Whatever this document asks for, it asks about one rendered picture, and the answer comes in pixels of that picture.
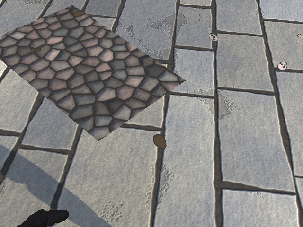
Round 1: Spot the robot left hand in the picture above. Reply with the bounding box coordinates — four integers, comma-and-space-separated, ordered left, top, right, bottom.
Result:
16, 209, 69, 227

